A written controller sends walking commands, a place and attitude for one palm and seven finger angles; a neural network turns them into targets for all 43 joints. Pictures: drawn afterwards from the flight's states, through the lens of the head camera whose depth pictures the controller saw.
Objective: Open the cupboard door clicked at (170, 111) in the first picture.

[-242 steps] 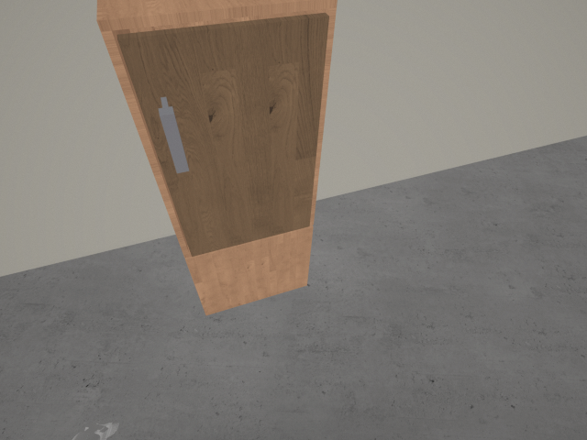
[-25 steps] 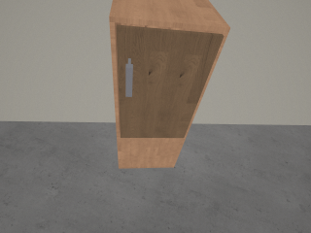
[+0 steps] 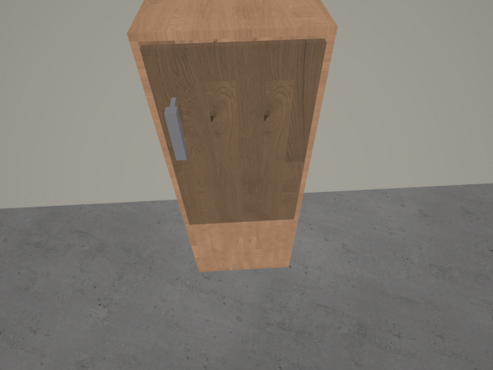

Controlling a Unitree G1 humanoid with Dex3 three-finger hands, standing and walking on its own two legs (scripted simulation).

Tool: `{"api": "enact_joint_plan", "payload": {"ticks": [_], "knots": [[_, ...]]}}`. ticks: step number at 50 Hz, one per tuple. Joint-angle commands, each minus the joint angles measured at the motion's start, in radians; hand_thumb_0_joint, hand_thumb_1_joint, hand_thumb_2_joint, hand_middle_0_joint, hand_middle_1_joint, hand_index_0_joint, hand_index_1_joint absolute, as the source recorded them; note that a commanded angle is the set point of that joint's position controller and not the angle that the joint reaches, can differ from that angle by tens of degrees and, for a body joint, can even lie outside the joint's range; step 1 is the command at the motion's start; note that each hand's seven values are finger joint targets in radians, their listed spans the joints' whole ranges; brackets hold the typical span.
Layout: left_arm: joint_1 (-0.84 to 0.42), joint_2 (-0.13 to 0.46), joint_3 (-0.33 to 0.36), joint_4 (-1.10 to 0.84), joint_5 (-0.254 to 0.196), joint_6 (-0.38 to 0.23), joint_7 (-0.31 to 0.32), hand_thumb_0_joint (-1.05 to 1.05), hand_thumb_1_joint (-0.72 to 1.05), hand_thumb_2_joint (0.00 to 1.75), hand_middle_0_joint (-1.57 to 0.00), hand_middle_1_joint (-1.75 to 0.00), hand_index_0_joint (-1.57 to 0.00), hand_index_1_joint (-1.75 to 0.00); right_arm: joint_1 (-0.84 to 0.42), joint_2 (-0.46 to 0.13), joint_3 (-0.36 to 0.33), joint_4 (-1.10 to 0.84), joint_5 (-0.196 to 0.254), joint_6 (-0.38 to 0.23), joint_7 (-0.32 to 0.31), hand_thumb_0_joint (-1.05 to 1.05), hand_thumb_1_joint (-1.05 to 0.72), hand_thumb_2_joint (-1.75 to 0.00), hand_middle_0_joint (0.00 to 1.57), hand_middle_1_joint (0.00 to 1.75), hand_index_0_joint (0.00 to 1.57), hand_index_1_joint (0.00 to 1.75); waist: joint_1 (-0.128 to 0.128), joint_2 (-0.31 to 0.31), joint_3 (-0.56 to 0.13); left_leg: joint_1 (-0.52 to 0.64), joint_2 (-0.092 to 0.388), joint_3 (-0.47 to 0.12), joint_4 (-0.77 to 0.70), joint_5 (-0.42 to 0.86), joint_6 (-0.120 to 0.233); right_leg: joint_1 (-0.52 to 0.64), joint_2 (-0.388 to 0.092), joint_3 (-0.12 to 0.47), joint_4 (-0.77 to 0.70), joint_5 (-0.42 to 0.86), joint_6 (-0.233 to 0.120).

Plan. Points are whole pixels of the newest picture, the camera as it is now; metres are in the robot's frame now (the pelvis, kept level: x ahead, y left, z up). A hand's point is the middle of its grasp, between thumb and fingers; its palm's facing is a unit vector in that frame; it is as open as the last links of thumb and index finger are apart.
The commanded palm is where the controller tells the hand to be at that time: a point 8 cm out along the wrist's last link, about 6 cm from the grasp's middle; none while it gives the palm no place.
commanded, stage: come to a stop and stand still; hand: left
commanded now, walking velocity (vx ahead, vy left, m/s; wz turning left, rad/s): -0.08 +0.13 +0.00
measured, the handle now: (177, 129) +0.59 +0.18 +0.06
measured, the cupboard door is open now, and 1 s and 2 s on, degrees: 0 0 0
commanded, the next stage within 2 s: look again from close up in 0.68 s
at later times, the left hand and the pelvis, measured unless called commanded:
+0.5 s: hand out of the picture -0.05 +0.22 -0.17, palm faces +0.04 -0.98 -0.19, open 7.4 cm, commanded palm none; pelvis -0.04 +0.04 +0.01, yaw +0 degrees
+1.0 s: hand out of the picture -0.04 +0.21 -0.17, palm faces +0.01 -0.98 -0.22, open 7.4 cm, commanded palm none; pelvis -0.04 +0.04 +0.00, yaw +0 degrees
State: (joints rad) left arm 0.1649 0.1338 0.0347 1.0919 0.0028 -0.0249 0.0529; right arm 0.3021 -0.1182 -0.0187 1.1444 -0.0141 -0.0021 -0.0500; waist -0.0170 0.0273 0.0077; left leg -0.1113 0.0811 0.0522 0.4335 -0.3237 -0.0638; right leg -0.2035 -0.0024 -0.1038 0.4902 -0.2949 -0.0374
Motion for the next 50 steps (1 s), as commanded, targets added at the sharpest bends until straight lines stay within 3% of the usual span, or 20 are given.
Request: {"api": "enact_joint_plan", "payload": {"ticks": [1,4,6,8,9,11,13,17,23,38,39,40,41,42,43,47,50], "knots": [[0.119,0.154,0.032,-0.009,0.009,0.01,0.005,0.0,0.9,0.9,-0.2,-0.3,-0.2,-0.3,0.087,-0.076,-0.027,-0.022,0.002,0.018,-0.005,0.0,-0.9,-0.9,0.2,0.3,0.2,0.3,0.024,-0.077,-0.017,-0.092,0.014,0.018,0.043,0.222,0.028,0.14,-0.221,0.179,-0.045,0.791,-0.035],[0.102,0.165,0.037,-0.015,0.015,0.016,0.005,0.0,0.9,0.9,-0.2,-0.3,-0.2,-0.3,0.04,-0.082,-0.033,-0.05,0.002,0.03,-0.002,0.0,-0.9,-0.9,0.2,0.3,0.2,0.3,0.027,-0.148,-0.006,-0.131,-0.003,0.016,0.099,0.02,0.025,0.124,-0.267,0.226,-0.091,0.724,-0.077],[0.089,0.166,0.037,-0.02,0.017,0.017,0.003,0.0,0.9,0.9,-0.2,-0.3,-0.2,-0.3,0.009,-0.092,-0.033,-0.067,0.002,0.032,0.003,0.0,-0.9,-0.9,0.2,0.3,0.2,0.3,0.027,-0.159,0.002,-0.13,0.001,0.006,0.101,-0.035,0.031,0.094,-0.284,0.245,-0.115,0.641,-0.101],[0.049,0.161,0.032,-0.028,0.017,0.021,-0.002,0.0,0.9,0.9,-0.2,-0.3,-0.2,-0.3,0.024,-0.092,-0.032,-0.063,0.003,0.028,0.007,0.0,-0.9,-0.9,0.2,0.3,0.2,0.3,0.003,-0.143,0.004,-0.035,0.012,0.002,0.012,0.074,0.04,0.005,-0.249,0.203,-0.118,0.483,-0.074],[0.034,0.153,0.029,-0.038,0.014,0.023,-0.007,0.0,0.9,0.9,-0.2,-0.3,-0.2,-0.3,0.037,-0.106,-0.03,-0.057,0.001,0.022,0.009,0.0,-0.9,-0.9,0.2,0.3,0.2,0.3,-0.004,-0.105,0.005,0.017,0.025,-0.01,-0.014,0.177,0.047,-0.044,-0.206,0.167,-0.107,0.39,-0.045],[0.034,0.135,0.02,-0.04,0.012,0.027,-0.014,0.0,0.9,0.9,-0.2,-0.3,-0.2,-0.3,0.004,-0.133,-0.028,-0.062,-0.002,0.009,0.01,0.0,-0.9,-0.9,0.2,0.3,0.2,0.3,0.009,0.001,0.0,0.022,0.068,-0.038,-0.051,0.304,0.069,-0.041,-0.133,0.109,-0.079,0.294,0.005],[0.063,0.128,0.014,-0.026,0.014,0.029,-0.017,0.0,0.9,0.9,-0.2,-0.3,-0.2,-0.3,-0.037,-0.142,-0.022,-0.071,0.001,0.002,0.011,0.0,-0.9,-0.9,0.2,0.3,0.2,0.3,0.026,0.03,0.012,-0.021,0.074,-0.044,-0.083,0.276,0.081,-0.003,-0.116,0.1,-0.091,0.23,0.02],[0.092,0.128,0.001,0.004,0.013,0.031,-0.021,0.0,0.9,0.9,-0.2,-0.3,-0.2,-0.3,-0.046,-0.147,-0.013,-0.069,0.002,-0.003,0.012,0.0,-0.9,-0.9,0.2,0.3,0.2,0.3,0.028,0.038,0.043,-0.059,0.063,-0.054,-0.135,0.163,0.08,0.011,-0.114,0.104,-0.128,0.157,0.027],[0.138,0.112,-0.01,0.03,0.016,0.031,-0.022,0.0,0.9,0.9,-0.2,-0.3,-0.2,-0.3,-0.02,-0.14,-0.011,-0.053,0.003,-0.006,0.014,0.0,-0.9,-0.9,0.2,0.3,0.2,0.3,0.033,0.001,0.096,-0.102,0.063,-0.073,-0.198,0.028,0.084,0.004,-0.109,0.094,-0.145,0.113,0.037],[0.19,0.081,-0.018,0.054,0.013,0.016,-0.013,0.0,0.9,0.9,-0.2,-0.3,-0.2,-0.3,0.068,-0.095,-0.005,-0.009,0.007,-0.021,0.011,0.0,-0.9,-0.9,0.2,0.3,0.2,0.3,0.029,-0.029,0.075,-0.074,0.051,-0.048,-0.176,0.118,0.083,0.017,-0.117,0.098,-0.141,0.174,0.036],[0.223,0.107,-0.038,0.063,0.023,-0.009,0.025,0.0,0.9,0.9,-0.2,-0.3,-0.2,-0.3,-0.027,-0.144,0.005,-0.083,0.013,-0.04,0.03,0.0,-0.9,-0.9,0.2,0.3,0.2,0.3,0.047,-0.015,0.067,-0.142,0.072,-0.009,0.032,0.332,0.063,0.009,-0.16,0.136,-0.077,0.424,0.019],[0.208,0.138,-0.026,0.031,0.014,-0.016,0.015,0.0,0.9,0.9,-0.2,-0.3,-0.2,-0.3,0.053,-0.098,0.003,-0.095,0.004,-0.034,0.031,0.0,-0.9,-0.9,0.2,0.3,0.2,0.3,0.005,0.052,-0.027,-0.114,0.013,-0.025,-0.018,0.117,0.06,0.043,-0.166,0.143,-0.06,0.229,0.0],[0.189,0.123,-0.028,0.023,0.013,-0.011,0.005,0.0,0.9,0.9,-0.2,-0.3,-0.2,-0.3,0.062,-0.094,0.005,-0.086,0.001,-0.037,0.03,0.0,-0.9,-0.9,0.2,0.3,0.2,0.3,0.012,0.077,0.029,-0.145,0.024,-0.041,-0.066,0.088,0.073,-0.001,-0.141,0.124,-0.053,0.1,-0.005],[0.204,0.11,-0.032,0.02,0.015,-0.01,-0.001,0.0,0.9,0.9,-0.2,-0.3,-0.2,-0.3,0.083,-0.098,0.008,-0.09,-0.001,-0.039,0.031,0.0,-0.9,-0.9,0.2,0.3,0.2,0.3,0.013,0.081,-0.006,-0.146,0.034,-0.051,-0.061,0.087,0.08,0.002,-0.121,0.11,-0.047,0.069,-0.005],[0.192,0.109,-0.029,0.016,0.016,-0.008,-0.006,0.0,0.9,0.9,-0.2,-0.3,-0.2,-0.3,0.092,-0.099,0.011,-0.1,-0.004,-0.041,0.032,0.0,-0.9,-0.9,0.2,0.3,0.2,0.3,0.012,0.123,-0.005,-0.162,0.041,-0.061,-0.074,0.088,0.089,0.009,-0.109,0.089,-0.025,0.068,-0.004],[0.178,0.079,-0.035,0.011,0.013,-0.004,-0.014,0.0,0.9,0.9,-0.2,-0.3,-0.2,-0.3,0.098,-0.103,0.013,-0.112,0.0,-0.036,0.026,0.0,-0.9,-0.9,0.2,0.3,0.2,0.3,0.011,-0.033,0.077,-0.175,0.038,-0.067,-0.093,0.073,0.101,-0.03,-0.101,0.092,-0.042,0.082,0.003],[0.173,0.08,-0.034,0.01,0.012,-0.005,-0.017,0.0,0.9,0.9,-0.2,-0.3,-0.2,-0.3,0.103,-0.105,0.015,-0.108,-0.002,-0.034,0.027,0.0,-0.9,-0.9,0.2,0.3,0.2,0.3,0.012,-0.055,0.117,-0.17,0.032,-0.059,-0.106,0.073,0.101,-0.054,-0.103,0.102,-0.054,0.083,0.005]]}}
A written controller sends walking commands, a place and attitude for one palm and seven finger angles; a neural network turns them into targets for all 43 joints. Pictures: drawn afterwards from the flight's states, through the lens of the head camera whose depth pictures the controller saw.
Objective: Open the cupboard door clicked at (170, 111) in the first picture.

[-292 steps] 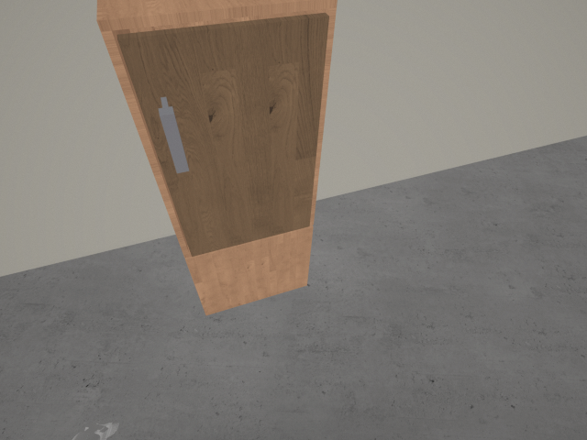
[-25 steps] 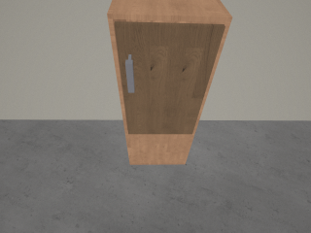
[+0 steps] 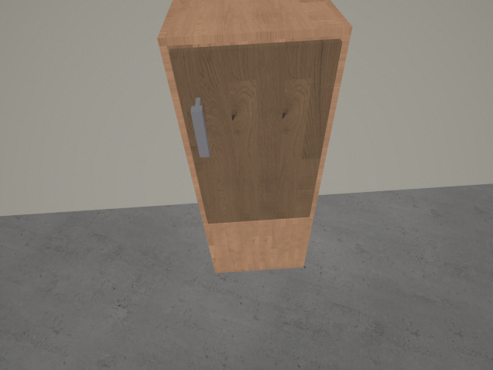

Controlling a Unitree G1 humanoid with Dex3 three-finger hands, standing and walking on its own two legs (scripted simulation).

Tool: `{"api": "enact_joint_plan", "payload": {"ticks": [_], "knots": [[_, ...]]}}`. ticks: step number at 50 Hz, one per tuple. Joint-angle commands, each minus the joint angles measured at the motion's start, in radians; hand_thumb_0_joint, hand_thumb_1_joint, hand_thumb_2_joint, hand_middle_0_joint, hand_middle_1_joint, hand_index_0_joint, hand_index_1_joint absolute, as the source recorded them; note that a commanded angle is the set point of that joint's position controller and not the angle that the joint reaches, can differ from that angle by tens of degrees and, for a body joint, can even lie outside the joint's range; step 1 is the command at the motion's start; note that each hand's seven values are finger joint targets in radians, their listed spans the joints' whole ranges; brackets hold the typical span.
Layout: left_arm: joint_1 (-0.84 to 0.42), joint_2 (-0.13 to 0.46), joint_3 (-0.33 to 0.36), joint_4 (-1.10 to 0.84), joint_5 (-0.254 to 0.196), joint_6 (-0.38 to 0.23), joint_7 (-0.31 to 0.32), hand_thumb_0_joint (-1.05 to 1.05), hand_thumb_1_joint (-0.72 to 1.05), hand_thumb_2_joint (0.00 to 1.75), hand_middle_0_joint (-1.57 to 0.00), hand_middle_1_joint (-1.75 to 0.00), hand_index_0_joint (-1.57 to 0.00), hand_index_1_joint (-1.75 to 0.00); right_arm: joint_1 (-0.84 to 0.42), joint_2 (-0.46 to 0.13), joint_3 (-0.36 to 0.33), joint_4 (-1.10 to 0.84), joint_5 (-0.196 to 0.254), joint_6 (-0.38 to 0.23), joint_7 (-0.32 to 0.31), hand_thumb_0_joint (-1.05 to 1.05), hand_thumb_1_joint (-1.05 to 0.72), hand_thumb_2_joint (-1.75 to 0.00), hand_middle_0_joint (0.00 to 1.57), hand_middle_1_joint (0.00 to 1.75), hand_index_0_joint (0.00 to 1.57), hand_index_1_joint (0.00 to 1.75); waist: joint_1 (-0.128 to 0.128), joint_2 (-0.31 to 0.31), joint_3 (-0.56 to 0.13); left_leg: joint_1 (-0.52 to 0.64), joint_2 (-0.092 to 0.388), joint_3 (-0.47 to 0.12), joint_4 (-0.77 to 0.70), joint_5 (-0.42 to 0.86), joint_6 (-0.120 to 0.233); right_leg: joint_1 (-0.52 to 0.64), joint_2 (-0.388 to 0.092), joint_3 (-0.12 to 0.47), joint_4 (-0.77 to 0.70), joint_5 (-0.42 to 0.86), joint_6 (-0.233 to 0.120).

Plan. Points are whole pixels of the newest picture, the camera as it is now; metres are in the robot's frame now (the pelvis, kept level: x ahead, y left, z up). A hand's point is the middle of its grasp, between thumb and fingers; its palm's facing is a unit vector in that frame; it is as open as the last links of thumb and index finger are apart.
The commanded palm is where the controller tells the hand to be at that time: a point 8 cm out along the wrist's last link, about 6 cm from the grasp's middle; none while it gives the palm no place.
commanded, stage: look again from close up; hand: left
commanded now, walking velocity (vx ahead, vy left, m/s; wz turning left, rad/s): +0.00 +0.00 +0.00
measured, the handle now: (201, 127) +0.62 +0.14 +0.06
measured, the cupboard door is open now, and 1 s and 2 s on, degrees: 0 0 0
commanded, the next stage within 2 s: shuffle to correct the standing spot in 0.30 s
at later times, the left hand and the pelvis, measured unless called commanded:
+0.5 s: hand out of the picture +0.01 +0.14 -0.17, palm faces +0.03 -0.98 -0.21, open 7.3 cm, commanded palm none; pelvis +0.02 -0.03 +0.00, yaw +0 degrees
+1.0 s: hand out of the picture +0.06 +0.11 -0.19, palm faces +0.15 -0.97 -0.21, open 7.4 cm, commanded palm none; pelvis +0.09 -0.07 -0.02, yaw +4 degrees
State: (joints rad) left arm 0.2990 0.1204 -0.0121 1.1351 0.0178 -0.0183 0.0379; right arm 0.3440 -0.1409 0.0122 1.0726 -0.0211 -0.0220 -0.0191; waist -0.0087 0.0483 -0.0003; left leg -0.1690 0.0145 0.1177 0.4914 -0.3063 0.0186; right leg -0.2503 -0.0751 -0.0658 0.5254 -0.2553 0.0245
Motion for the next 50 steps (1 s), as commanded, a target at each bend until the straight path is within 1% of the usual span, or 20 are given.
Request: {"api": "enact_joint_plan", "payload": {"ticks": [1,3,12,20,22,25,29,33,36,38,40,42,43,44,45,46,47,48,49,50], "knots": [[0.043,0.094,0.014,-0.036,-0.004,-0.011,-0.001,0.0,0.9,0.9,-0.2,-0.3,-0.2,-0.3,0.059,-0.083,-0.016,-0.034,0.005,-0.014,-0.004,0.0,-0.9,-0.9,0.2,0.3,0.2,0.3,0.005,-0.073,0.125,-0.108,0.094,-0.119,-0.162,0.054,0.017,-0.009,-0.032,0.07,-0.096,0.044,-0.056],[0.039,0.1,0.017,-0.037,-0.003,-0.011,-0.002,0.0,0.9,0.9,-0.2,-0.3,-0.2,-0.3,0.065,-0.079,-0.014,-0.026,0.005,-0.014,-0.004,0.0,-0.9,-0.9,0.2,0.3,0.2,0.3,0.005,-0.069,0.133,-0.105,0.093,-0.117,-0.167,0.067,0.017,-0.005,-0.033,0.066,-0.095,0.053,-0.056],[0.039,0.114,0.026,-0.038,-0.006,-0.015,-0.003,0.0,0.9,0.9,-0.2,-0.3,-0.2,-0.3,0.045,-0.084,-0.011,0.0,0.005,-0.016,-0.009,0.0,-0.9,-0.9,0.2,0.3,0.2,0.3,0.009,-0.06,0.055,-0.033,0.093,-0.088,-0.144,0.153,0.009,0.046,-0.044,0.083,-0.099,0.18,-0.059],[0.035,0.121,0.03,-0.031,-0.005,-0.018,-0.003,0.0,0.9,0.9,-0.2,-0.3,-0.2,-0.3,0.036,-0.073,-0.012,0.025,0.006,-0.012,-0.013,0.0,-0.9,-0.9,0.2,0.3,0.2,0.3,0.008,-0.061,0.039,-0.014,0.096,-0.077,-0.128,0.184,0.0,0.071,-0.052,0.082,-0.105,0.262,-0.065],[0.046,0.119,0.033,-0.026,-0.003,-0.015,-0.006,0.0,0.9,0.9,-0.2,-0.3,-0.2,-0.3,0.044,-0.075,-0.015,0.027,0.002,-0.009,-0.012,0.0,-0.9,-0.9,0.2,0.3,0.2,0.3,0.007,-0.076,0.035,-0.018,0.092,-0.075,-0.117,0.095,0.004,0.068,-0.046,0.069,-0.102,0.13,-0.068],[0.049,0.124,0.041,-0.03,0.003,-0.005,-0.012,0.0,0.9,0.9,-0.2,-0.3,-0.2,-0.3,0.036,-0.07,-0.019,0.024,-0.004,-0.002,-0.008,0.0,-0.9,-0.9,0.2,0.3,0.2,0.3,0.009,-0.082,0.092,-0.073,0.082,-0.076,-0.094,-0.03,0.014,0.019,-0.044,0.071,-0.119,-0.104,-0.077],[0.061,0.131,0.052,-0.041,0.004,-0.002,-0.02,0.0,0.9,0.9,-0.2,-0.3,-0.2,-0.3,0.046,-0.059,-0.023,0.014,-0.008,-0.001,-0.006,0.0,-0.9,-0.9,0.2,0.3,0.2,0.3,0.005,-0.071,0.137,-0.114,0.072,-0.08,-0.047,-0.049,0.022,-0.023,-0.05,0.072,-0.124,-0.209,-0.092],[0.089,0.126,0.061,-0.045,0.007,-0.007,-0.025,0.0,0.9,0.9,-0.2,-0.3,-0.2,-0.3,0.059,-0.057,-0.03,0.008,-0.008,-0.01,-0.01,0.0,-0.9,-0.9,0.2,0.3,0.2,0.3,0.005,-0.067,0.12,-0.117,0.084,-0.085,0.004,0.042,0.032,-0.004,-0.049,0.037,-0.071,-0.114,-0.097],[0.102,0.119,0.068,-0.052,0.008,-0.008,-0.027,0.0,0.9,0.9,-0.2,-0.3,-0.2,-0.3,0.073,-0.068,-0.036,0.009,-0.008,-0.017,-0.015,0.0,-0.9,-0.9,0.2,0.3,0.2,0.3,0.006,-0.019,0.101,-0.112,0.102,-0.104,0.035,0.14,0.043,0.003,-0.041,0.003,0.001,-0.017,-0.098],[0.101,0.106,0.068,-0.059,0.008,-0.007,-0.029,0.0,0.9,0.9,-0.2,-0.3,-0.2,-0.3,0.091,-0.079,-0.043,0.018,-0.009,-0.02,-0.02,0.0,-0.9,-0.9,0.2,0.3,0.2,0.3,-0.002,0.036,0.094,-0.076,0.14,-0.144,0.021,0.219,0.057,-0.022,-0.014,-0.036,0.067,0.021,-0.092],[0.082,0.086,0.069,-0.079,0.01,-0.008,-0.033,0.0,0.9,0.9,-0.2,-0.3,-0.2,-0.3,0.119,-0.117,-0.055,0.029,-0.011,-0.022,-0.029,0.0,-0.9,-0.9,0.2,0.3,0.2,0.3,-0.013,0.119,0.066,-0.011,0.21,-0.221,0.008,0.374,0.09,-0.079,0.021,-0.082,0.168,0.013,-0.081],[0.063,0.073,0.073,-0.097,0.01,-0.008,-0.037,0.0,0.9,0.9,-0.2,-0.3,-0.2,-0.3,0.123,-0.142,-0.064,0.029,-0.013,-0.019,-0.038,0.0,-0.9,-0.9,0.2,0.3,0.2,0.3,-0.015,0.136,0.074,0.018,0.25,-0.26,0.024,0.513,0.116,-0.116,0.044,-0.096,0.186,-0.039,-0.08],[0.076,0.073,0.078,-0.097,0.01,-0.009,-0.038,0.0,0.9,0.9,-0.2,-0.3,-0.2,-0.3,0.106,-0.139,-0.067,0.026,-0.013,-0.019,-0.041,0.0,-0.9,-0.9,0.2,0.3,0.2,0.3,-0.005,0.123,0.075,0.013,0.244,-0.239,0.058,0.573,0.113,-0.092,0.046,-0.089,0.156,-0.014,-0.086],[0.123,0.087,0.087,-0.088,0.011,-0.012,-0.039,0.0,0.9,0.9,-0.2,-0.3,-0.2,-0.3,0.081,-0.135,-0.067,0.017,-0.009,-0.02,-0.041,0.0,-0.9,-0.9,0.2,0.3,0.2,0.3,0.029,0.068,0.052,-0.09,0.205,-0.165,0.157,0.565,0.086,0.04,0.027,-0.061,0.084,0.065,-0.098],[0.24,0.137,0.101,-0.051,0.016,-0.017,-0.035,0.0,0.9,0.9,-0.2,-0.3,-0.2,-0.3,0.034,-0.101,-0.06,-0.009,0.0,-0.024,-0.039,0.0,-0.9,-0.9,0.2,0.3,0.2,0.3,0.083,-0.141,0.007,-0.273,0.109,-0.034,0.377,0.429,0.038,0.244,-0.074,0.076,-0.005,0.307,-0.133],[0.367,0.194,0.115,-0.007,0.018,-0.018,-0.028,0.0,0.9,0.9,-0.2,-0.3,-0.2,-0.3,-0.081,-0.052,-0.051,-0.064,0.008,-0.027,-0.034,0.0,-0.9,-0.9,0.2,0.3,0.2,0.3,0.14,-0.375,0.015,-0.5,-0.005,0.025,0.628,-0.246,0.005,0.375,-0.253,0.29,-0.108,0.685,-0.234],[0.413,0.177,0.1,0.014,0.017,-0.026,-0.017,0.0,0.9,0.9,-0.2,-0.3,-0.2,-0.3,-0.174,-0.062,-0.05,-0.099,0.003,-0.025,-0.031,0.0,-0.9,-0.9,0.2,0.3,0.2,0.3,0.161,-0.326,0.028,-0.569,0.006,-0.071,0.768,-0.373,0.006,0.377,-0.301,0.36,-0.106,0.925,-0.299],[0.378,0.135,0.092,0.005,0.02,-0.025,-0.002,0.0,0.9,0.9,-0.2,-0.3,-0.2,-0.3,-0.194,-0.048,-0.053,-0.112,0.001,-0.023,-0.027,0.0,-0.9,-0.9,0.2,0.3,0.2,0.3,0.141,-0.209,0.063,-0.609,0.034,-0.099,0.79,-0.346,0.006,0.38,-0.303,0.297,-0.085,0.968,-0.319],[0.329,0.117,0.082,-0.013,0.023,-0.025,0.005,0.0,0.9,0.9,-0.2,-0.3,-0.2,-0.3,-0.211,-0.036,-0.051,-0.112,-0.001,-0.023,-0.017,0.0,-0.9,-0.9,0.2,0.3,0.2,0.3,0.125,-0.119,0.074,-0.609,0.046,-0.09,0.764,-0.319,0.003,0.36,-0.273,0.243,-0.067,0.938,-0.303],[0.282,0.118,0.074,-0.03,0.023,-0.029,0.012,0.0,0.9,0.9,-0.2,-0.3,-0.2,-0.3,-0.208,-0.024,-0.047,-0.108,0.002,-0.018,-0.007,0.0,-0.9,-0.9,0.2,0.3,0.2,0.3,0.094,-0.094,0.059,-0.575,0.05,-0.09,0.685,-0.3,-0.001,0.332,-0.245,0.201,-0.064,0.88,-0.27]]}}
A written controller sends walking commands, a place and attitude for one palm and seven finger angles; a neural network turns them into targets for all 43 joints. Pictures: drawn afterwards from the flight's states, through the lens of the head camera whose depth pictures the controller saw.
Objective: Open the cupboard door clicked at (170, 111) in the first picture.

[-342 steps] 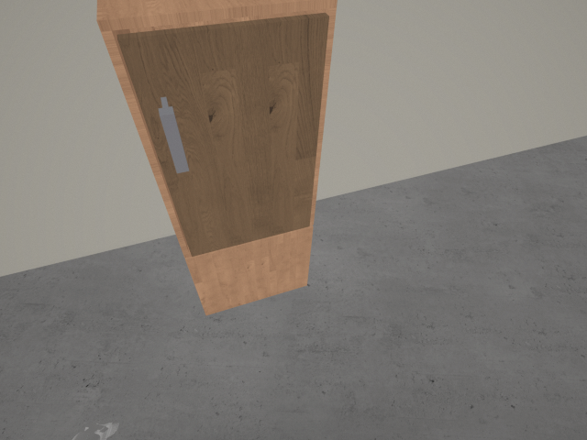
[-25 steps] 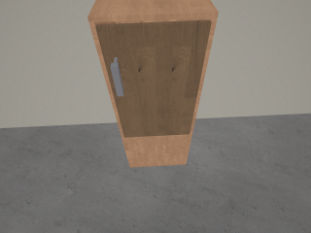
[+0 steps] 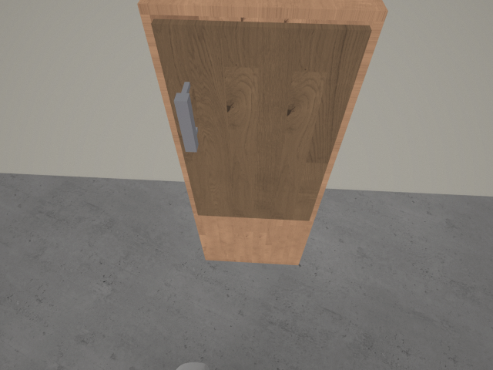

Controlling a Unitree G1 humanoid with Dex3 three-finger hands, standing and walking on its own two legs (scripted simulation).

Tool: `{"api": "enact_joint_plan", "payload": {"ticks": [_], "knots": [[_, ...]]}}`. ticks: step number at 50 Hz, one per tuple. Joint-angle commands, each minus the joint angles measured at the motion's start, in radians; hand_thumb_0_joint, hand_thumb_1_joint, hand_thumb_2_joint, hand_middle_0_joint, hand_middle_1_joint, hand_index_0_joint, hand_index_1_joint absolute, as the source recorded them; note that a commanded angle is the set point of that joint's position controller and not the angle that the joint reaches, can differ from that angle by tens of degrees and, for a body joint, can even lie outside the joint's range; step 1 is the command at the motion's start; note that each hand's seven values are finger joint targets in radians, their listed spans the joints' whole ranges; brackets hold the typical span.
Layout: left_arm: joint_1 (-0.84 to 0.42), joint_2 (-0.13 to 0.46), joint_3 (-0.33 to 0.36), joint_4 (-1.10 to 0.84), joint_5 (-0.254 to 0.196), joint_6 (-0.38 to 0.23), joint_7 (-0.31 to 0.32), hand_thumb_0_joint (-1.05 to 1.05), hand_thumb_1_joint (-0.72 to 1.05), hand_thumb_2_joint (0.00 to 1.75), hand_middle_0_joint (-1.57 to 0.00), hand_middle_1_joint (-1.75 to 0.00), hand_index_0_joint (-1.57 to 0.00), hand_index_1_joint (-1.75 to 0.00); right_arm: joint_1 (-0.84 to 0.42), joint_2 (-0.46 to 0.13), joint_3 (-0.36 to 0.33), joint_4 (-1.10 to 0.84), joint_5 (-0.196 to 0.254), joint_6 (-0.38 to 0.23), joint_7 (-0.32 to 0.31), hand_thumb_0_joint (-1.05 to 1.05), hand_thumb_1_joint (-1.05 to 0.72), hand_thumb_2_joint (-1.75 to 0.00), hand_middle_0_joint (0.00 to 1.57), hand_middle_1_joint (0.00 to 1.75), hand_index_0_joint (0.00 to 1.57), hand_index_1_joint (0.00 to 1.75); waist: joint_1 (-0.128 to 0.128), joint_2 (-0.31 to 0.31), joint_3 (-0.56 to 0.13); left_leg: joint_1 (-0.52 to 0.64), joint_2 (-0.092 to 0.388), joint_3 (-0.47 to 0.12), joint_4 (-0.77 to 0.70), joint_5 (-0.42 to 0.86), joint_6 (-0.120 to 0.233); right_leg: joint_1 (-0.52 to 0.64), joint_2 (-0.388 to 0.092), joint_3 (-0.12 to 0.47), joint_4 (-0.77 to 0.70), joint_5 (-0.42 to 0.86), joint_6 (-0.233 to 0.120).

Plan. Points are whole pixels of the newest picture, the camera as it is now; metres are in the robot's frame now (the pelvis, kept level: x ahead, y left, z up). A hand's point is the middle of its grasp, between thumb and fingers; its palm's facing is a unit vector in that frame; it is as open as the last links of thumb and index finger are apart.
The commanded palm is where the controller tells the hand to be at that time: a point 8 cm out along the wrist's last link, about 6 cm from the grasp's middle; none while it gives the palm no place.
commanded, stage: come to a stop and stand still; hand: left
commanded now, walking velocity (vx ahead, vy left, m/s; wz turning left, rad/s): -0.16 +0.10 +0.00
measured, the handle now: (189, 117) +0.55 +0.17 +0.08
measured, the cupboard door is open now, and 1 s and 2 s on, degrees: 0 0 0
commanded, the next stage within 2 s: look again from close up in 1.74 s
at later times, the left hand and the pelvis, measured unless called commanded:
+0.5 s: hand out of the picture +0.07 +0.16 -0.16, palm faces +0.03 -0.96 -0.29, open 7.3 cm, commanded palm none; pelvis +0.01 -0.03 +0.00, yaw -2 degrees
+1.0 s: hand out of the picture +0.04 +0.13 -0.16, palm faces -0.02 -0.98 -0.21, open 7.4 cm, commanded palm none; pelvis +0.01 -0.05 +0.01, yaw -1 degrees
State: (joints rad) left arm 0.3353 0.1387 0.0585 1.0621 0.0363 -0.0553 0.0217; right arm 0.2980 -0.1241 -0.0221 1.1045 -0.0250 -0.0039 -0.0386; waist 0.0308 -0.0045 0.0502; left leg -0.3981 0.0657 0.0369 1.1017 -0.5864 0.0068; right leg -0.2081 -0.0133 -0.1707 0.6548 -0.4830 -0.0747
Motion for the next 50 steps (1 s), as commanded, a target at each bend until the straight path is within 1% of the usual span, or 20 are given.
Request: {"api": "enact_joint_plan", "payload": {"ticks": [1,4,7,8,9,10,13,20,21,22,23,25,28,30,32,33,36,39,42,50], "knots": [[0.197,0.089,-0.003,0.028,0.004,0.007,0.031,0.0,0.9,0.9,-0.2,-0.3,-0.2,-0.3,-0.157,-0.021,-0.008,-0.133,0.007,-0.028,0.018,0.0,-0.9,-0.9,0.2,0.3,0.2,0.3,0.027,-0.033,0.008,-0.274,-0.004,0.008,-0.027,0.031,0.005,0.215,-0.282,0.263,-0.211,1.052,-0.139],[0.093,0.094,-0.017,-0.003,-0.003,0.012,0.029,0.0,0.9,0.9,-0.2,-0.3,-0.2,-0.3,-0.108,0.002,0.006,-0.1,0.021,-0.014,0.024,0.0,-0.9,-0.9,0.2,0.3,0.2,0.3,-0.027,-0.117,0.012,0.007,-0.053,0.086,-0.313,0.27,-0.005,0.033,-0.187,0.125,-0.232,1.019,-0.077],[0.074,0.129,-0.012,-0.019,-0.02,0.019,0.031,0.0,0.9,0.9,-0.2,-0.3,-0.2,-0.3,0.019,-0.065,-0.007,-0.072,0.018,-0.019,0.008,0.0,-0.9,-0.9,0.2,0.3,0.2,0.3,-0.084,-0.109,-0.079,0.238,-0.077,0.082,-0.582,0.579,0.013,0.053,-0.15,0.113,-0.048,1.029,-0.02],[0.081,0.122,-0.014,-0.026,-0.022,0.024,0.033,0.0,0.9,0.9,-0.2,-0.3,-0.2,-0.3,0.076,-0.107,-0.02,-0.068,0.013,-0.025,0.003,0.0,-0.9,-0.9,0.2,0.3,0.2,0.3,-0.102,-0.045,-0.135,0.368,0.004,0.016,-0.583,0.912,0.055,-0.001,-0.119,0.088,0.058,0.891,0.024],[0.11,0.08,-0.016,-0.036,-0.04,0.031,0.036,0.0,0.9,0.9,-0.2,-0.3,-0.2,-0.3,0.122,-0.175,-0.03,-0.074,0.01,-0.026,-0.004,0.0,-0.9,-0.9,0.2,0.3,0.2,0.3,-0.105,0.15,-0.194,0.49,0.219,-0.211,-0.571,1.351,0.186,-0.144,-0.051,0.064,0.225,0.451,0.076],[0.134,0.057,-0.02,-0.052,-0.039,0.039,0.04,0.0,0.9,0.9,-0.2,-0.3,-0.2,-0.3,0.135,-0.199,-0.034,-0.081,0.023,-0.018,-0.008,0.0,-0.9,-0.9,0.2,0.3,0.2,0.3,-0.096,0.242,-0.223,0.414,0.341,-0.317,-0.663,1.54,0.302,-0.126,0.012,0.128,0.418,-0.168,0.08],[0.066,0.05,-0.014,-0.059,-0.023,0.07,0.041,0.0,0.9,0.9,-0.2,-0.3,-0.2,-0.3,-0.095,-0.139,-0.013,-0.141,0.012,-0.015,-0.015,0.0,-0.9,-0.9,0.2,0.3,0.2,0.3,-0.02,0.177,-0.006,0.096,0.277,-0.243,-0.756,1.039,0.265,-0.14,-0.042,0.207,0.446,-0.124,0.074],[0.075,0.022,-0.012,-0.086,-0.013,0.085,0.019,0.0,0.9,0.9,-0.2,-0.3,-0.2,-0.3,-0.128,-0.181,-0.054,-0.186,-0.007,0.013,0.012,0.0,-0.9,-0.9,0.2,0.3,0.2,0.3,-0.007,0.129,-0.097,0.076,0.18,-0.16,-0.79,0.507,0.182,-0.061,-0.02,0.102,0.171,0.008,0.083],[0.113,0.102,-0.027,-0.079,-0.018,0.058,0.037,0.0,0.9,0.9,-0.2,-0.3,-0.2,-0.3,-0.162,-0.243,-0.073,-0.204,0.011,0.001,0.011,0.0,-0.9,-0.9,0.2,0.3,0.2,0.3,0.028,-0.103,-0.172,0.249,0.154,-0.088,-0.521,0.73,0.088,-0.119,-0.05,0.194,-0.169,0.135,0.078],[0.022,0.144,-0.014,-0.164,-0.004,0.051,0.036,0.0,0.9,0.9,-0.2,-0.3,-0.2,-0.3,-0.123,-0.144,-0.053,-0.258,0.019,0.009,0.036,0.0,-0.9,-0.9,0.2,0.3,0.2,0.3,-0.013,-0.251,-0.154,0.0,0.007,-0.01,-0.437,0.331,0.035,-0.045,-0.137,0.372,-0.249,0.156,0.029],[-0.01,0.197,0.002,-0.188,0.0,0.032,0.029,0.0,0.9,0.9,-0.2,-0.3,-0.2,-0.3,-0.176,-0.092,-0.037,-0.288,-0.003,0.016,0.053,0.0,-0.9,-0.9,0.2,0.3,0.2,0.3,0.008,-0.225,-0.106,-0.09,-0.06,0.012,-0.339,0.184,-0.002,-0.054,-0.26,0.5,-0.272,0.287,-0.04],[-0.037,0.243,-0.007,-0.206,0.011,0.019,0.032,0.0,0.9,0.9,-0.2,-0.3,-0.2,-0.3,-0.144,-0.081,-0.043,-0.293,0.0,0.007,0.06,0.0,-0.9,-0.9,0.2,0.3,0.2,0.3,-0.042,0.036,-0.127,0.0,-0.078,0.018,-0.257,0.156,-0.011,-0.083,-0.247,0.412,-0.217,0.501,-0.088],[-0.113,0.218,0.001,-0.225,-0.004,0.022,0.035,0.0,0.9,0.9,-0.2,-0.3,-0.2,-0.3,-0.087,-0.114,-0.044,-0.287,0.01,0.013,0.046,0.0,-0.9,-0.9,0.2,0.3,0.2,0.3,-0.068,-0.335,-0.092,0.029,-0.058,0.019,-0.356,0.254,0.01,-0.098,-0.168,0.309,-0.154,0.481,-0.051],[-0.126,0.176,-0.012,-0.237,-0.007,0.041,0.035,0.0,0.9,0.9,-0.2,-0.3,-0.2,-0.3,-0.026,-0.126,-0.038,-0.254,0.009,0.007,0.04,0.0,-0.9,-0.9,0.2,0.3,0.2,0.3,-0.084,-0.191,-0.022,0.177,-0.04,-0.006,-0.489,0.322,0.018,-0.27,-0.128,0.275,-0.144,0.22,-0.007],[-0.093,0.155,-0.017,-0.238,-0.012,0.065,0.033,0.0,0.9,0.9,-0.2,-0.3,-0.2,-0.3,-0.023,-0.17,-0.037,-0.242,-0.006,0.005,0.041,0.0,-0.9,-0.9,0.2,0.3,0.2,0.3,-0.066,0.19,0.093,0.044,0.068,-0.21,-0.7,0.147,0.074,-0.291,-0.004,0.191,-0.067,-0.08,0.043],[-0.055,0.15,-0.02,-0.23,-0.012,0.069,0.031,0.0,0.9,0.9,-0.2,-0.3,-0.2,-0.3,-0.032,-0.181,-0.036,-0.239,-0.011,0.005,0.039,0.0,-0.9,-0.9,0.2,0.3,0.2,0.3,-0.046,0.268,0.119,-0.074,0.113,-0.303,-0.811,-0.003,0.106,-0.199,0.023,0.147,-0.017,-0.069,0.052],[0.038,0.163,-0.018,-0.174,-0.013,0.056,0.014,0.0,0.9,0.9,-0.2,-0.3,-0.2,-0.3,-0.107,-0.198,-0.032,-0.256,-0.005,0.007,0.033,0.0,-0.9,-0.9,0.2,0.3,0.2,0.3,0.016,0.085,0.095,-0.175,0.055,-0.226,-0.769,-0.047,0.083,-0.042,0.003,0.197,-0.11,0.027,0.036],[-0.024,0.19,-0.02,-0.185,-0.015,0.044,0.011,0.0,0.9,0.9,-0.2,-0.3,-0.2,-0.3,-0.02,-0.149,-0.02,-0.232,-0.002,0.01,0.034,0.0,-0.9,-0.9,0.2,0.3,0.2,0.3,-0.043,-0.078,0.021,0.034,-0.033,-0.064,-0.585,0.166,0.026,-0.195,-0.104,0.35,-0.31,-0.169,-0.008],[-0.071,0.192,-0.022,-0.189,-0.018,0.041,0.011,0.0,0.9,0.9,-0.2,-0.3,-0.2,-0.3,0.04,-0.13,-0.012,-0.188,-0.001,0.003,0.034,0.0,-0.9,-0.9,0.2,0.3,0.2,0.3,-0.069,-0.055,-0.008,0.141,-0.036,-0.044,-0.559,0.27,0.016,-0.238,-0.113,0.329,-0.318,-0.099,-0.008],[-0.007,0.157,-0.034,-0.109,-0.024,0.033,0.009,0.0,0.9,0.9,-0.2,-0.3,-0.2,-0.3,0.031,-0.139,0.002,-0.128,0.007,-0.015,0.025,0.0,-0.9,-0.9,0.2,0.3,0.2,0.3,-0.038,0.008,0.017,0.1,0.008,-0.087,-0.658,0.304,0.021,-0.116,-0.072,0.286,-0.287,0.074,0.014]]}}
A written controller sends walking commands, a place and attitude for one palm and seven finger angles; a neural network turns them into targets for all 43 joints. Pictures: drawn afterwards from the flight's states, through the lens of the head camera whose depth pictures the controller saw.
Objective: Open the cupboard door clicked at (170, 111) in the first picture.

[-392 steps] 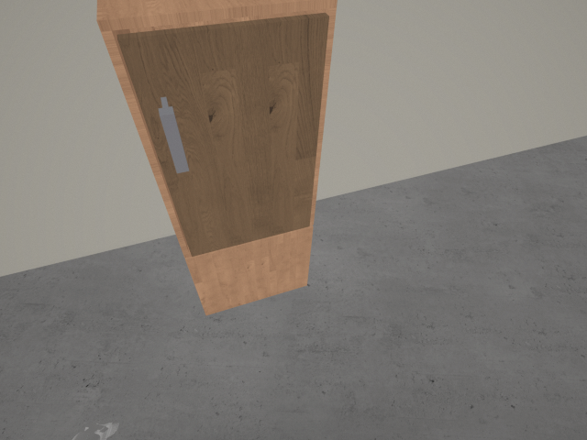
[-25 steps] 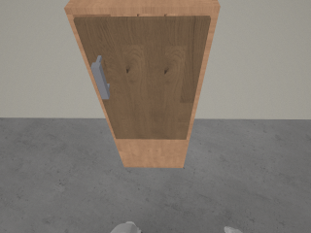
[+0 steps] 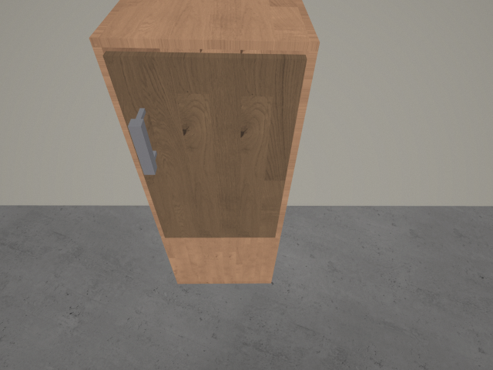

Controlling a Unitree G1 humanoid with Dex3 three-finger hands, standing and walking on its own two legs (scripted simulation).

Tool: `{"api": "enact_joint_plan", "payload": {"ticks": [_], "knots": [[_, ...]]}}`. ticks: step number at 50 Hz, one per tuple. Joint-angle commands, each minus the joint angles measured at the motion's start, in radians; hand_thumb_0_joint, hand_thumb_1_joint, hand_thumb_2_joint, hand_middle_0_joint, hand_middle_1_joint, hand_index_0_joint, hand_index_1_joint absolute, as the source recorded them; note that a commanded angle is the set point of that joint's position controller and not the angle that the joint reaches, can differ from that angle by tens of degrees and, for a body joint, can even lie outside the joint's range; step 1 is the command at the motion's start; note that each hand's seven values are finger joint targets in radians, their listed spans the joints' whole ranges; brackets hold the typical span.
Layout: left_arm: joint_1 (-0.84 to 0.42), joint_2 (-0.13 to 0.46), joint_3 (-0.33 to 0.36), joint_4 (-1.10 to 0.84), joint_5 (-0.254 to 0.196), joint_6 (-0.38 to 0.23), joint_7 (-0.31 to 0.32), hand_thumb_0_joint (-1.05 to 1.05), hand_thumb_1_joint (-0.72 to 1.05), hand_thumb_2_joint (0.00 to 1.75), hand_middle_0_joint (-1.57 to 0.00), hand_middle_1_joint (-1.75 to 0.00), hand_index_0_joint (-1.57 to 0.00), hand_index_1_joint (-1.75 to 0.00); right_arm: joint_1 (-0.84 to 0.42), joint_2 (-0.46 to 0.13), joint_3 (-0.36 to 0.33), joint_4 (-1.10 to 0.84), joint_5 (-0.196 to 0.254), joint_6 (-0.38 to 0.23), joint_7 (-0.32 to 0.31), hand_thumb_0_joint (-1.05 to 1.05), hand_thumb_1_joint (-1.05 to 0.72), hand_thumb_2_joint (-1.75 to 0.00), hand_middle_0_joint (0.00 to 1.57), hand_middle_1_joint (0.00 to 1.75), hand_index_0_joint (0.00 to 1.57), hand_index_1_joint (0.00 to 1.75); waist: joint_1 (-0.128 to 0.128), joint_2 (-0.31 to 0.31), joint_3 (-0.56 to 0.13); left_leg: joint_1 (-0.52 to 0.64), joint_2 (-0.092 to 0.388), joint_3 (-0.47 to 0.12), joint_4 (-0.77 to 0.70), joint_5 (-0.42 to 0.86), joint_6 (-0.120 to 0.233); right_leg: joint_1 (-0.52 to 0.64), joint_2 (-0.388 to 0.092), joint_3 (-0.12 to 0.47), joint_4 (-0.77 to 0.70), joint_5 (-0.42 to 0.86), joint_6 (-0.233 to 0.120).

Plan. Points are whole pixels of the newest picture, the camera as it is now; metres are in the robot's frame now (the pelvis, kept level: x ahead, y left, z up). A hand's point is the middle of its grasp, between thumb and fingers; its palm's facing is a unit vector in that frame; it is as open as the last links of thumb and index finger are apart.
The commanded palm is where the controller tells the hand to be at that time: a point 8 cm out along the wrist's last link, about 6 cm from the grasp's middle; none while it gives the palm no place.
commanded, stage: come to a stop and stand still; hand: left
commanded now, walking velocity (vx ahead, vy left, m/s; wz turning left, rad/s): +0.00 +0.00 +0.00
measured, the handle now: (146, 141) +0.53 +0.23 +0.07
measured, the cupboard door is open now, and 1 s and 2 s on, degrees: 0 0 0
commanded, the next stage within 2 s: look again from close up in 0.74 s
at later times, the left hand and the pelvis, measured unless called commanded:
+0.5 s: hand out of the picture +0.06 +0.19 -0.17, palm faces +0.00 -0.98 -0.20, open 7.4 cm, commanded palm none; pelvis +0.05 +0.01 +0.01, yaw -1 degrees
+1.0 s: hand out of the picture +0.07 +0.19 -0.17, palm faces +0.00 -0.98 -0.22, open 7.4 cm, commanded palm none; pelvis +0.06 +0.01 +0.01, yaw -1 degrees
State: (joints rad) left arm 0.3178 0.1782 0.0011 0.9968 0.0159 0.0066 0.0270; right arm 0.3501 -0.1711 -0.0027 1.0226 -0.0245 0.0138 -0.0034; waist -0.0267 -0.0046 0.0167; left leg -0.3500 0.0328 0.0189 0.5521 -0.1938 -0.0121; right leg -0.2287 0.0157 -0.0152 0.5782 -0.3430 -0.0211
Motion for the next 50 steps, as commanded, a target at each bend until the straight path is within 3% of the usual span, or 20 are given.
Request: {"api": "enact_joint_plan", "payload": {"ticks": [1,10,14,18,24,29,50], "knots": [[0.014,0.115,0.022,-0.034,-0.004,-0.029,0.004,0.0,0.9,0.9,-0.2,-0.3,-0.2,-0.3,-0.018,-0.091,-0.016,-0.036,0.007,-0.034,-0.011,0.0,-0.9,-0.9,0.2,0.3,0.2,0.3,0.018,0.015,0.054,0.056,0.045,-0.07,-0.115,-0.078,0.04,-0.088,-0.099,0.125,-0.209,-0.045,-0.039],[0.045,0.092,0.017,0.028,-0.003,-0.035,0.007,0.0,0.9,0.9,-0.2,-0.3,-0.2,-0.3,-0.03,-0.094,-0.012,0.017,0.013,-0.048,-0.02,0.0,-0.9,-0.9,0.2,0.3,0.2,0.3,0.028,0.02,0.003,0.118,0.066,-0.067,-0.117,0.085,0.05,-0.008,-0.096,0.091,-0.17,0.153,-0.022],[0.048,0.092,0.018,0.047,0.0,-0.038,0.011,0.0,0.9,0.9,-0.2,-0.3,-0.2,-0.3,-0.051,-0.096,-0.014,0.032,0.014,-0.053,-0.024,0.0,-0.9,-0.9,0.2,0.3,0.2,0.3,0.031,-0.01,-0.012,0.155,0.07,-0.055,-0.097,0.19,0.052,0.016,-0.105,0.087,-0.161,0.272,-0.015],[0.041,0.098,0.019,0.058,0.002,-0.037,0.013,0.0,0.9,0.9,-0.2,-0.3,-0.2,-0.3,-0.069,-0.103,-0.016,0.04,0.014,-0.054,-0.027,0.0,-0.9,-0.9,0.2,0.3,0.2,0.3,0.029,0.006,-0.024,0.187,0.074,-0.051,-0.094,0.25,0.054,0.03,-0.104,0.082,-0.152,0.311,-0.011],[0.03,0.106,0.02,0.064,0.002,-0.035,0.013,0.0,0.9,0.9,-0.2,-0.3,-0.2,-0.3,-0.104,-0.114,-0.015,0.043,0.014,-0.051,-0.028,0.0,-0.9,-0.9,0.2,0.3,0.2,0.3,0.03,0.005,-0.002,0.188,0.071,-0.049,-0.101,0.251,0.052,0.032,-0.111,0.081,-0.165,0.33,-0.006],[0.023,0.114,0.022,0.064,0.002,-0.035,0.013,0.0,0.9,0.9,-0.2,-0.3,-0.2,-0.3,-0.115,-0.12,-0.016,0.047,0.013,-0.052,-0.029,0.0,-0.9,-0.9,0.2,0.3,0.2,0.3,0.031,0.006,-0.026,0.214,0.074,-0.048,-0.102,0.3,0.053,0.051,-0.114,0.075,-0.163,0.358,-0.004],[0.025,0.11,0.018,0.081,-0.001,-0.033,0.013,0.0,0.9,0.9,-0.2,-0.3,-0.2,-0.3,-0.118,-0.111,-0.01,0.076,0.014,-0.046,-0.028,0.0,-0.9,-0.9,0.2,0.3,0.2,0.3,0.036,-0.014,0.0,0.213,0.065,-0.052,-0.146,0.217,0.045,0.062,-0.122,0.076,-0.208,0.313,-0.003]]}}
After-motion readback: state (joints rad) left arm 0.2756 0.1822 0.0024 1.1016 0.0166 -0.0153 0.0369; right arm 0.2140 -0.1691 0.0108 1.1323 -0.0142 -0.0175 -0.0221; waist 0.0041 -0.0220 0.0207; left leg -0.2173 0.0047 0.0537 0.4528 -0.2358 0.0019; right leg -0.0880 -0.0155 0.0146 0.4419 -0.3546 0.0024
